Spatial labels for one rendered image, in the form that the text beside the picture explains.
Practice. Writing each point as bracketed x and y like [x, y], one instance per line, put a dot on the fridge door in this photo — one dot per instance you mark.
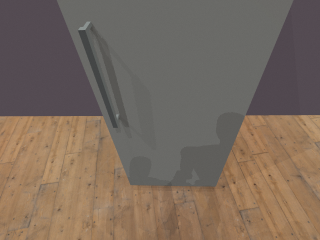
[181, 75]

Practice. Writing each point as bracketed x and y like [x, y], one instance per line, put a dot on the handle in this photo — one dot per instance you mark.
[93, 60]

